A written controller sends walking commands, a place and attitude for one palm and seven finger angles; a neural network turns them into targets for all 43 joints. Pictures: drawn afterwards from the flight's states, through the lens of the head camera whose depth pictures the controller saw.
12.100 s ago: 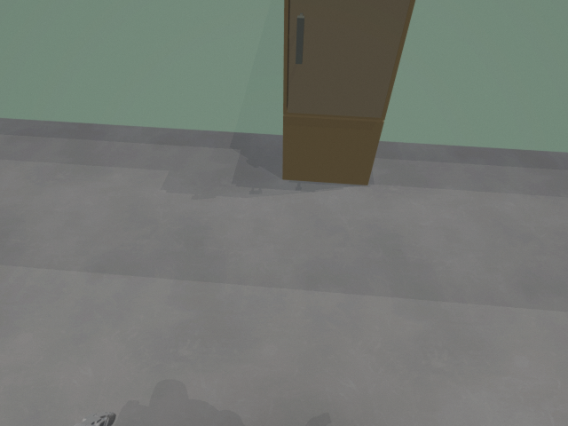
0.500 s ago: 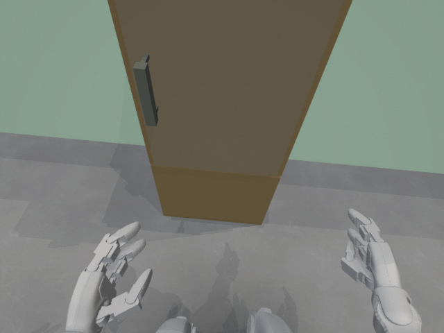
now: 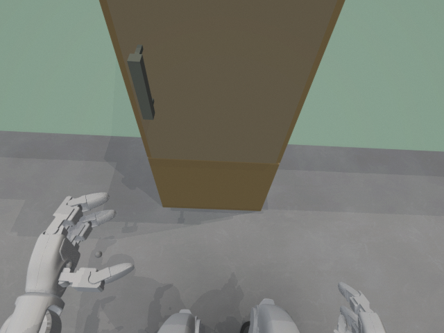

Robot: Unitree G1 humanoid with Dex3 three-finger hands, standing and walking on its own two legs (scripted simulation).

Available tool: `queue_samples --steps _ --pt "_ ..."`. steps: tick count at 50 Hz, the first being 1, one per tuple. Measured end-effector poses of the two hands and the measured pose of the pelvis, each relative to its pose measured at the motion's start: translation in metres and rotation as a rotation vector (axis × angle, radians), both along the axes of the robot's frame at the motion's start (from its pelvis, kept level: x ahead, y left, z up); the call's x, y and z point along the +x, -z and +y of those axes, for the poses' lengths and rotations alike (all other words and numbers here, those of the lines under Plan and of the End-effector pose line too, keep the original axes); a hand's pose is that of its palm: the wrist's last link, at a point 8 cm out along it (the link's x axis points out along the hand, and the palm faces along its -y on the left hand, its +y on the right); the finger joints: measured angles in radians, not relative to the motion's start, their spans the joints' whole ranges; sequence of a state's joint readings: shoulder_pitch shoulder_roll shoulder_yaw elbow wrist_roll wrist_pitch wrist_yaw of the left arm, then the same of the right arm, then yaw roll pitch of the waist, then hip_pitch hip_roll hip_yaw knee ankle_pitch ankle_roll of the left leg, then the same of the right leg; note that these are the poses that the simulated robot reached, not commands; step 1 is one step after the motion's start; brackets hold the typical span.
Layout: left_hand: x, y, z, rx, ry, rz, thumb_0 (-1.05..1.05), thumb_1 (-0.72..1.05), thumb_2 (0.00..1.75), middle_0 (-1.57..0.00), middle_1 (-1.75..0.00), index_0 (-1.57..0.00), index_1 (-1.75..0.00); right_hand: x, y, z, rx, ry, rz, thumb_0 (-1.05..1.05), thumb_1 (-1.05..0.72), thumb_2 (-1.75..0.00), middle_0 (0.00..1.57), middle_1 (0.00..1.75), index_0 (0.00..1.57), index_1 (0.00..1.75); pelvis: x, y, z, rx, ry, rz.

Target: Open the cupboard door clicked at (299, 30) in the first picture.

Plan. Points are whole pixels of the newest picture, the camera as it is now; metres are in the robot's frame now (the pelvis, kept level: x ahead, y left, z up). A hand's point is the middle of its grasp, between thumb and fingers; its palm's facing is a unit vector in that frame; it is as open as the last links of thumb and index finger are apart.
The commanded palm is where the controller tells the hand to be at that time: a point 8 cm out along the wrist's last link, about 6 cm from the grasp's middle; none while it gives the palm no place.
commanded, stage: raise the hand with hooked fingers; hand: left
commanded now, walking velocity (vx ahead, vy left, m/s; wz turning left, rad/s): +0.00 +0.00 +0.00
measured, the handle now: (144, 84) +0.61 +0.20 +0.06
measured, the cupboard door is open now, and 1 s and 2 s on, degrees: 0 0 0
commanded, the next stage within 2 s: move the hooked fingers beside the handle in 1.14 s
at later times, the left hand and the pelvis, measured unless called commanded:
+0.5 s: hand (65, 218) +0.28 +0.26 +0.07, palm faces +0.03 -1.00 -0.06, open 13.9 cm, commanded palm +0.26 +0.31 +0.07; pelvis +0.01 +0.00 +0.02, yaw +1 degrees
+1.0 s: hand (64, 202) +0.30 +0.27 +0.07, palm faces +0.03 -1.00 -0.04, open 14.0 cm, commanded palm +0.27 +0.31 +0.08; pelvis +0.01 +0.00 +0.02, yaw +0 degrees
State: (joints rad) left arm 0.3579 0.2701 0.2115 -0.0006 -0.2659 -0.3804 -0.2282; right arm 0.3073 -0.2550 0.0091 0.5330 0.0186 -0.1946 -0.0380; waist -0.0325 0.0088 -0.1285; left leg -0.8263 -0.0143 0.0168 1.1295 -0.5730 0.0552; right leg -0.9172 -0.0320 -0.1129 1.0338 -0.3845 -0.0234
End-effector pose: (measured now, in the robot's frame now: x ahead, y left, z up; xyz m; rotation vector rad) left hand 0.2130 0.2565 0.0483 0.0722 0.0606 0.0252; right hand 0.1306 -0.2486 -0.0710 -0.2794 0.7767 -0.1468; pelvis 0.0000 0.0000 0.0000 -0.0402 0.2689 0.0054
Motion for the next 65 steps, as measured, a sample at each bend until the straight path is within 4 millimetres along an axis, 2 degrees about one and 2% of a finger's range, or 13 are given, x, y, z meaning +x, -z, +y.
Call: queue_samples --steps 4,7,12,19,26,35,44,51,65 --pt "0.006 0.001 0.007 -0.003 0.016 -0.002 0.00 -0.11 0.46 -0.27 -0.95 -0.27 -0.95 0.010 -0.011 -0.010 -0.043 -0.003 -0.033 0.02 -0.90 -0.90 0.20 0.30 0.21 0.30 0.001 -0.002 0.002 -0.002 -0.001 -0.006" --pt "0.012 0.001 0.012 -0.009 0.018 0.003 0.00 -0.18 0.43 -0.28 -1.00 -0.27 -0.99 0.022 -0.020 -0.010 -0.054 -0.011 -0.067 0.02 -0.90 -0.90 0.20 0.30 0.21 0.30 0.003 -0.005 0.002 -0.003 -0.002 -0.012" --pt "0.019 -0.009 0.024 -0.006 0.000 -0.018 -0.01 -0.30 0.38 -0.29 -1.07 -0.28 -1.07 0.041 -0.030 0.001 -0.034 -0.045 -0.112 0.01 -0.90 -0.90 0.20 0.30 0.20 0.30 0.007 -0.010 0.002 -0.007 -0.006 -0.022" --pt "0.032 -0.015 0.043 -0.007 -0.009 -0.013 -0.01 -0.43 0.32 -0.30 -1.16 -0.29 -1.15 0.054 -0.028 0.020 0.011 -0.094 -0.111 0.01 -0.90 -0.90 0.20 0.30 0.21 0.30 0.011 -0.014 0.002 -0.010 -0.012 -0.028" --pt "0.048 -0.022 0.059 -0.010 -0.008 -0.009 -0.01 -0.48 0.30 -0.30 -1.19 -0.29 -1.19 0.047 -0.022 0.022 0.023 -0.096 -0.067 0.01 -0.90 -0.90 0.21 0.30 0.21 0.30 0.013 -0.017 0.001 -0.009 -0.011 -0.032" --pt "0.069 -0.033 0.075 -0.016 -0.004 -0.021 -0.02 -0.49 0.30 -0.30 -1.20 -0.30 -1.20 0.025 -0.021 0.004 -0.006 -0.054 0.002 0.01 -0.90 -0.90 0.21 0.30 0.21 0.30 0.013 -0.021 -0.001 -0.006 -0.003 -0.031" --pt "0.072 -0.030 0.065 -0.025 0.022 -0.014 -0.02 -0.50 0.30 -0.30 -1.20 -0.29 -1.20 0.009 -0.025 -0.010 -0.024 -0.020 0.021 0.01 -0.90 -0.90 0.20 0.30 0.21 0.30 0.013 -0.023 -0.002 0.002 0.009 -0.030" --pt "0.068 -0.028 0.063 -0.027 -0.002 -0.024 -0.02 -0.50 0.30 -0.30 -1.20 -0.30 -1.20 0.010 -0.024 -0.009 -0.018 -0.023 0.019 0.01 -0.90 -0.90 0.20 0.30 0.21 0.30 0.011 -0.023 -0.005 0.003 0.008 -0.034" --pt "0.065 -0.029 0.063 -0.027 -0.002 -0.020 -0.02 -0.50 0.30 -0.30 -1.20 -0.30 -1.20 0.024 -0.022 0.000 0.004 -0.055 -0.016 0.01 -0.90 -0.90 0.20 0.30 0.21 0.30 0.009 -0.022 -0.007 0.004 0.002 -0.035"
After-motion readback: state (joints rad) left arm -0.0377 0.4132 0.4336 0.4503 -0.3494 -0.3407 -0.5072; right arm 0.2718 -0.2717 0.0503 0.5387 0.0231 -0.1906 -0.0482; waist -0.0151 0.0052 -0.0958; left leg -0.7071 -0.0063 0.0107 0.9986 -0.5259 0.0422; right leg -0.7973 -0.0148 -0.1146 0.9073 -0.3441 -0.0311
